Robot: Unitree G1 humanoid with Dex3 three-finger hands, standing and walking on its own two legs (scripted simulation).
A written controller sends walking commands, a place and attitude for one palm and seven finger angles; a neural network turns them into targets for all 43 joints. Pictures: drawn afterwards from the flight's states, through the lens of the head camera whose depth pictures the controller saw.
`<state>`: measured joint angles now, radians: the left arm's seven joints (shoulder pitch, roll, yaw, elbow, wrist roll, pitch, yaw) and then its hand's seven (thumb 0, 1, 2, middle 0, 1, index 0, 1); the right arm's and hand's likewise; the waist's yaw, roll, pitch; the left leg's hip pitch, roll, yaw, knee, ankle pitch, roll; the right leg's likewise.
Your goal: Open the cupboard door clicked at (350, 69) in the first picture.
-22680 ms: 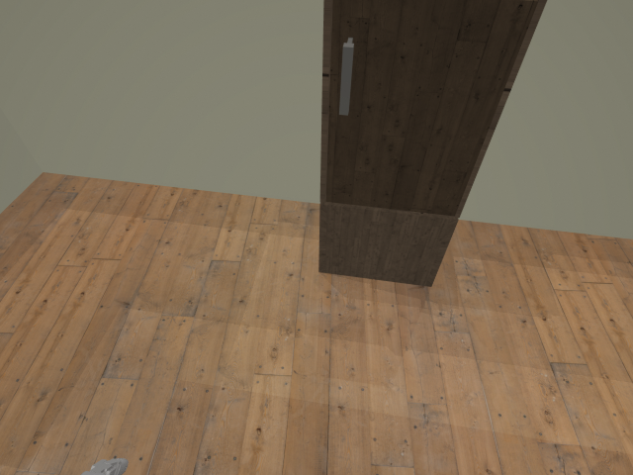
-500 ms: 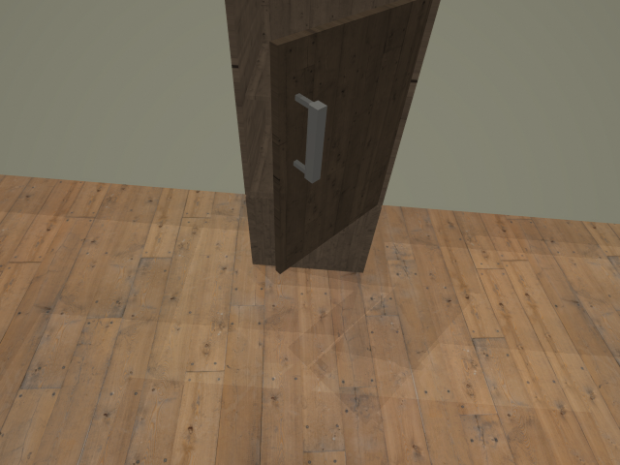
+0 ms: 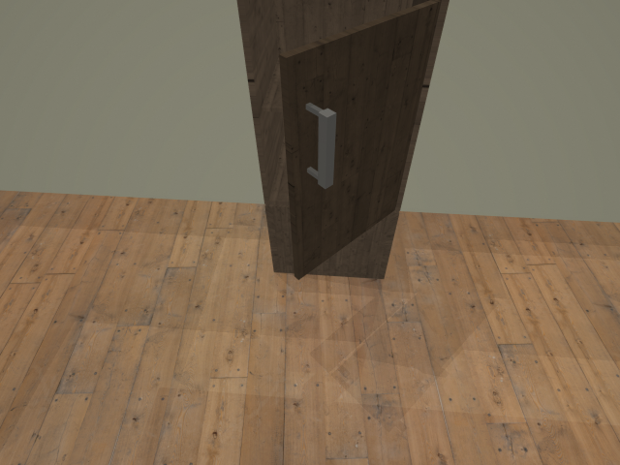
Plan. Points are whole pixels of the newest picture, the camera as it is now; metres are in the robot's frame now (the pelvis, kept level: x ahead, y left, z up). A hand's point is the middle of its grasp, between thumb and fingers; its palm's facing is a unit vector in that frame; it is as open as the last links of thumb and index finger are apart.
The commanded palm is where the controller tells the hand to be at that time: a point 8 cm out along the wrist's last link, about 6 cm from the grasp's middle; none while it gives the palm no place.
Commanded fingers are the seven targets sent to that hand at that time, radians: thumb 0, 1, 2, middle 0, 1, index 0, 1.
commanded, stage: let the arm hang, fingers relaxed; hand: left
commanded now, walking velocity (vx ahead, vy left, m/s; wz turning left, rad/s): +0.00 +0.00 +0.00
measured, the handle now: (318, 146) +0.64 +0.02 +0.06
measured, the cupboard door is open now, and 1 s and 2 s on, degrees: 46 46 46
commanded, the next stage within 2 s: look to check the result in 0.30 s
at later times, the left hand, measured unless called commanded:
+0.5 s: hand out of the picture +0.00 +0.15 -0.17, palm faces +0.05 -0.98 -0.19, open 7.3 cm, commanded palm none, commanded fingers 0.00 0.90 0.90 -0.20 -0.30 -0.20 -0.30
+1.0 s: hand out of the picture +0.03 +0.15 -0.17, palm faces +0.05 -0.98 -0.19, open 7.3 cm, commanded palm none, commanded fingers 0.00 0.90 0.90 -0.20 -0.30 -0.20 -0.30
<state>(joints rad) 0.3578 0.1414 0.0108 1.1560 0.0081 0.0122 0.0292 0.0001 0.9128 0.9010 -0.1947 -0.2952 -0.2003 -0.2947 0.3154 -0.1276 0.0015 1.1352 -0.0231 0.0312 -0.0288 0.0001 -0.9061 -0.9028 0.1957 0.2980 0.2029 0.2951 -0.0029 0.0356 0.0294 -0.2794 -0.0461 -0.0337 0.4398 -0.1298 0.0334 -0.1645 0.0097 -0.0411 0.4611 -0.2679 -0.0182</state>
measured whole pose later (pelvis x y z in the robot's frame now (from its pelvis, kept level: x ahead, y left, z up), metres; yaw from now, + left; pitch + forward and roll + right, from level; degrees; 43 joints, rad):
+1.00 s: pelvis +0.04 -0.02 +0.00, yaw +0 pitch -2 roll +0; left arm 0.27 0.14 0.01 1.14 0.00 -0.01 0.03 0.00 0.91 0.90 -0.20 -0.30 -0.20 -0.30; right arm 0.23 -0.16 0.01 1.14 -0.02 0.01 -0.04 0.00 -0.91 -0.90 0.19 0.30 0.20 0.29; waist 0.00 0.01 0.06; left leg -0.21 -0.03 -0.04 0.42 -0.18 0.01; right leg -0.08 0.03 -0.05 0.40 -0.29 -0.04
